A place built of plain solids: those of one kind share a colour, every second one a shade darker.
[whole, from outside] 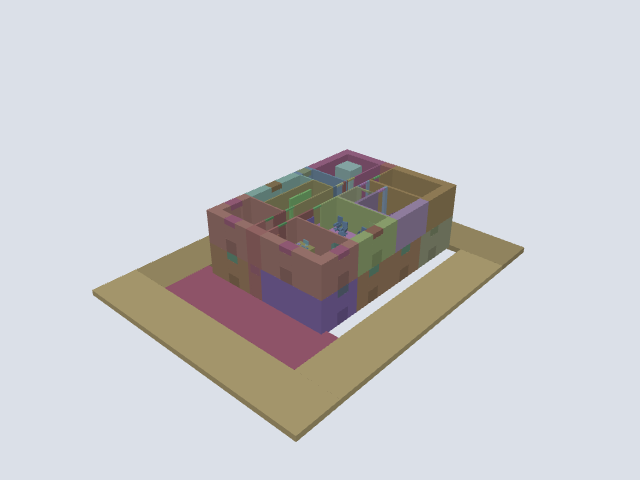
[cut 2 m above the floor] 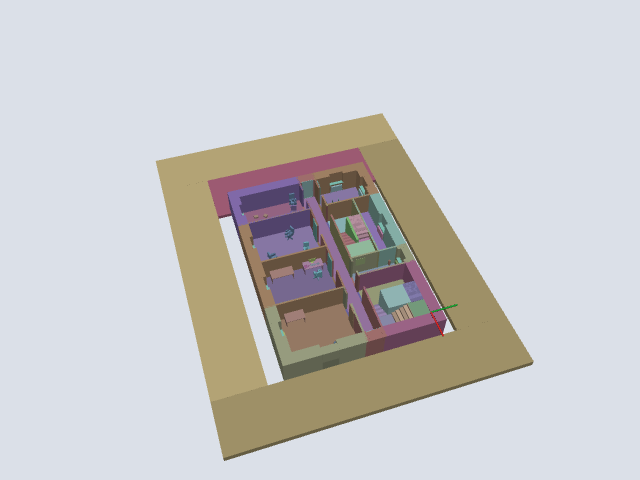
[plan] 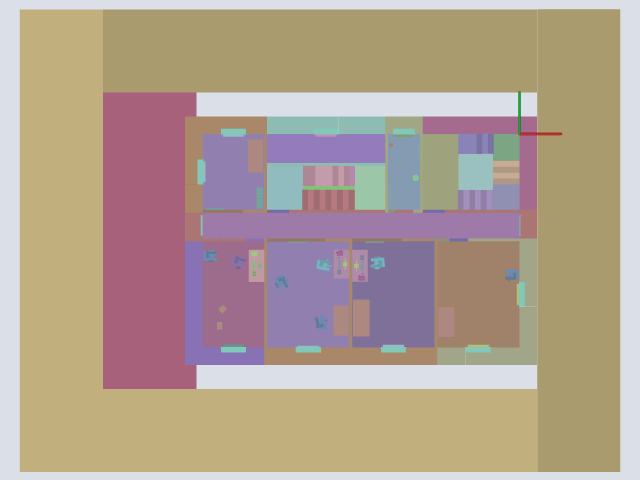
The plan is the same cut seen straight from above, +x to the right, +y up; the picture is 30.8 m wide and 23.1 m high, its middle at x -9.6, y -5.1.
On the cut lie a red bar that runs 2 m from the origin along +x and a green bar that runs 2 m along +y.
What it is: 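A small local radio station; a reception, a studio behind a window from its control room, a newsroom, offices and a record library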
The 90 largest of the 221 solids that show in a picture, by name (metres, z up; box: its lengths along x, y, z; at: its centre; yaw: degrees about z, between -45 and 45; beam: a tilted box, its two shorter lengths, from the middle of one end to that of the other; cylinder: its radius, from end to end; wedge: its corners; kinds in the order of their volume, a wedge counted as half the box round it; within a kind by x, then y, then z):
{
 "ground_garden_1": {"box": [4.0, 22.27, 0.5], "at": [-22.05, -5.13, -0.27]},
 "ground_garden_2": {"box": [20.9, 4.0, 0.5], "at": [-9.6, -14.27, -0.27]},
 "ground_garden_3": {"box": [20.9, 4.0, 0.5], "at": [-9.6, 4.0, -0.27]},
 "ground_garden_4": {"box": [4.0, 22.27, 0.5], "at": [2.85, -5.13, -0.27]},
 "wall_Sahall_1": {"box": [0.14, 4.64, 6.04], "at": [-4.72, -1.47, 2.77]},
 "wall_Sahall_2": {"box": [5.64, 0.85, 6.04], "at": [-1.97, 0.42, 2.77]},
 "wall_Sahall_3": {"box": [4.45, 0.14, 6.04], "at": [-1.38, -3.72, 2.77]},
 "wall_Sahall_4": {"box": [0.85, 4.64, 6.04], "at": [0.42, -1.47, 2.77]},
 "wall_office_1": {"box": [0.85, 1.36, 3.14], "at": [-15.67, -3.11, 1.32]},
 "wall_office_2": {"box": [0.85, 2.07, 3.14], "at": [-15.67, -0.19, 1.32]},
 "wall_office_3": {"box": [1.73, 0.85, 3.14], "at": [-15.23, 0.42, 1.32]},
 "wall_office_4": {"box": [1.02, 0.85, 3.14], "at": [-12.65, 0.42, 1.32]},
 "wall_office_5": {"box": [0.14, 6.09, 3.14], "at": [-12.21, -8.07, 1.32]},
 "wall_office_6": {"box": [0.14, 4.64, 3.14], "at": [-12.21, -1.47, 1.32]},
 "wall_office_7": {"box": [1.52, 0.85, 3.14], "at": [-11.53, -10.69, 1.32]},
 "wall_office_8": {"box": [1.52, 0.85, 3.14], "at": [-8.81, -10.69, 1.32]},
 "wall_office_9": {"box": [0.14, 6.09, 3.14], "at": [-8.12, -8.07, 1.32]},
 "wall_office_10": {"box": [1.52, 0.85, 3.14], "at": [-7.43, -10.69, 1.32]},
 "wall_office_11": {"box": [1.52, 0.85, 3.14], "at": [-4.71, -10.69, 1.32]},
 "wall_office_12": {"box": [0.14, 6.09, 3.14], "at": [-4.03, -8.07, 1.32]},
 "wall_front_1": {"box": [0.85, 2.8, 2.9], "at": [-15.67, -9.72, 4.33]},
 "wall_front_2": {"box": [0.85, 2.09, 2.9], "at": [-15.67, -6.07, 4.33]},
 "wall_front_3": {"box": [0.85, 1.36, 2.9], "at": [-15.67, -3.11, 4.33]},
 "wall_front_4": {"box": [0.85, 2.07, 2.9], "at": [-15.67, -0.19, 4.33]},
 "wall_front_5": {"box": [1.73, 0.85, 2.9], "at": [-15.23, -10.69, 4.33]},
 "wall_front_6": {"box": [1.73, 0.85, 2.9], "at": [-15.23, 0.42, 4.33]},
 "wall_front_7": {"box": [1.02, 0.85, 2.9], "at": [-12.65, -10.69, 4.33]},
 "wall_front_8": {"box": [1.02, 0.85, 2.9], "at": [-12.65, 0.42, 4.33]},
 "wall_front_9": {"box": [0.14, 6.09, 2.9], "at": [-12.21, -8.07, 4.33]},
 "wall_control_1": {"box": [0.25, 6.09, 2.9], "at": [-3.17, -8.07, 4.33]},
 "wall_control_2": {"box": [4.15, 0.85, 2.9], "at": [-1.23, -10.69, 4.33]},
 "wall_control_3": {"box": [0.85, 6.09, 2.9], "at": [0.42, -8.07, 4.33]},
 "wall_shut_1": {"box": [2.38, 0.85, 3.14], "at": [-11.09, 0.42, 1.32]},
 "wall_shut_2": {"box": [2.38, 0.85, 2.9], "at": [-11.09, 0.42, 4.33]},
 "wall_shut_3": {"box": [5.96, 0.14, 3.14], "at": [-9.3, -1.47, 1.32]},
 "wall_shut_4": {"box": [2.38, 0.85, 3.14], "at": [-7.51, 0.42, 1.32]},
 "wall_shut_5": {"box": [2.38, 0.85, 2.9], "at": [-7.51, 0.42, 4.33]},
 "wall_reception_1": {"box": [0.85, 6.09, 3.14], "at": [-15.67, -8.07, 1.32]},
 "wall_reception_2": {"box": [1.73, 0.85, 3.14], "at": [-15.23, -10.69, 1.32]},
 "wall_reception_3": {"box": [1.02, 0.85, 3.14], "at": [-12.65, -10.69, 1.32]},
 "wall_reception_4": {"box": [0.14, 6.09, 3.14], "at": [-12.21, -8.07, 1.32]},
 "flightbSb_1": {"box": [0.6, 0.98, 3.33], "at": [-10.13, -2.02, 1.14]},
 "flightbSb_2": {"box": [0.88, 0.98, 3.16], "at": [-9.99, -2.02, 1.06]},
 "flightbSb_3": {"box": [1.43, 0.98, 2.83], "at": [-9.71, -2.02, 0.89]},
 "flightbSb_4": {"box": [1.71, 0.98, 2.67], "at": [-9.57, -2.02, 0.81]},
 "flightbSb_5": {"box": [1.98, 0.98, 2.5], "at": [-9.43, -2.02, 0.73]},
 "flightbSb_6": {"box": [2.26, 0.98, 2.34], "at": [-9.29, -2.02, 0.65]},
 "wall_green_1": {"box": [1.52, 0.85, 3.14], "at": [-3.34, -10.69, 1.32]},
 "wall_green_2": {"box": [2.23, 0.85, 3.14], "at": [-0.26, -10.69, 1.32]},
 "wall_green_3": {"box": [0.85, 2.8, 3.14], "at": [0.42, -9.72, 1.32]},
 "wall_green_4": {"box": [0.85, 2.09, 3.14], "at": [0.42, -6.07, 1.32]},
 "ground_street_1": {"box": [4.5, 14.27, 0.3], "at": [-17.8, -5.13, -0.17]},
 "wall_pierSa_1": {"box": [1.66, 1.75, 5.89], "at": [-2.1, -1.82, 2.84]},
 "flightcSa_1": {"box": [0.88, 0.97, 3.16], "at": [-2.5, -0.47, 1.06]},
 "flightcSa_2": {"box": [1.15, 0.97, 3.0], "at": [-2.37, -0.47, 0.98]},
 "flightcSa_3": {"box": [1.43, 0.97, 2.83], "at": [-2.23, -0.47, 0.89]},
 "flightcSa_4": {"box": [1.71, 0.97, 2.67], "at": [-2.09, -0.47, 0.81]},
 "wall_studio_1": {"box": [2.96, 0.25, 2.9], "at": [-6.03, -6.94, 4.33]},
 "wall_studio_2": {"box": [4.46, 0.85, 2.9], "at": [-5.28, -10.69, 4.33]},
 "floor_office_1": {"box": [2.96, 3.65, 0.25], "at": [-13.77, -1.82, -0.13]},
 "floor_office_2": {"box": [3.96, 5.1, 0.25], "at": [-10.17, -7.72, -0.13]},
 "floor_office_3": {"box": [3.96, 5.1, 0.25], "at": [-6.07, -7.72, -0.13]},
 "wall_corr_1": {"box": [0.85, 1.52, 2.9], "at": [-15.67, -4.41, 4.33]},
 "wall_corr_2": {"box": [5.09, 0.14, 3.14], "at": [-8.55, -3.72, 1.32]},
 "wall_corr_3": {"box": [4.45, 0.14, 3.14], "at": [-1.38, -3.72, 1.32]},
 "wall_corr_4": {"box": [0.85, 1.52, 2.9], "at": [0.42, -4.41, 4.33]},
 "wall_newsroom_1": {"box": [1.8, 0.85, 2.9], "at": [-11.38, -10.69, 4.33]},
 "wall_newsroom_2": {"box": [1.8, 0.85, 2.9], "at": [-8.38, -10.69, 4.33]},
 "wall_newsroom_3": {"box": [0.14, 6.09, 2.9], "at": [-7.55, -8.07, 4.33]},
 "wall_Sbhall_1": {"box": [5.96, 0.14, 6.04], "at": [-9.3, -1.47, 2.77]},
 "wall_Sbhall_2": {"box": [4.77, 0.14, 6.04], "at": [-8.71, -3.72, 2.77]},
 "wall_Sbhall_3": {"box": [0.14, 2.39, 6.04], "at": [-6.39, -2.59, 2.77]},
 "floor_halfSb_1": {"box": [1.46, 2.11, 2.17], "at": [-7.19, -2.59, 0.56]},
 "floor_newsroom_1": {"box": [4.53, 5.1, 0.25], "at": [-9.88, -7.72, 3.01]},
 "floor_green_1": {"box": [3.96, 5.1, 0.25], "at": [-1.98, -7.72, -0.13]},
 "flightbSa_1": {"box": [1.29, 1.15, 1.84], "at": [-0.64, -1.84, 0.4]},
 "flightbSa_2": {"box": [1.29, 0.88, 2.01], "at": [-0.64, -1.7, 0.48]},
 "floor_corr_1": {"box": [15.25, 1.24, 0.25], "at": [-7.62, -4.41, -0.13]},
 "wall_kitchen_1": {"box": [0.14, 4.64, 3.14], "at": [-6.39, -1.47, 1.32]},
 "wall_kitchen_2": {"box": [0.14, 4.64, 3.14], "at": [-4.72, -1.47, 1.32]},
 "floor_qeSa_1": {"box": [1.27, 1.27, 2.5], "at": [-0.64, -0.64, 0.73]},
 "flightaSb_1": {"box": [1.98, 0.98, 1.02], "at": [-8.9, -3.17, -0.01]},
 "flightaSb_2": {"box": [1.71, 0.98, 1.18], "at": [-8.77, -3.17, 0.07]},
 "floor_reception_1": {"box": [2.96, 5.1, 0.25], "at": [-13.77, -7.72, -0.13]},
 "floor_footSa_1": {"box": [1.72, 3.65, 0.52], "at": [-3.79, -1.82, -0.26]},
 "wall_spineSb_1": {"box": [2.49, 0.19, 5.89], "at": [-9.17, -2.59, 2.84]},
 "floor_qwSa_1": {"box": [1.27, 1.27, 1.68], "at": [-0.64, -3.01, 0.32]},
 "floor_shut_1": {"box": [5.69, 1.4, 0.25], "at": [-9.3, -0.7, -0.13]},
 "floor_footSb_1": {"box": [1.73, 2.11, 0.52], "at": [-11.28, -2.59, -0.26]},
 "wall_wc_1": {"box": [0.14, 4.64, 2.9], "at": [-4.72, -1.47, 4.33]}
}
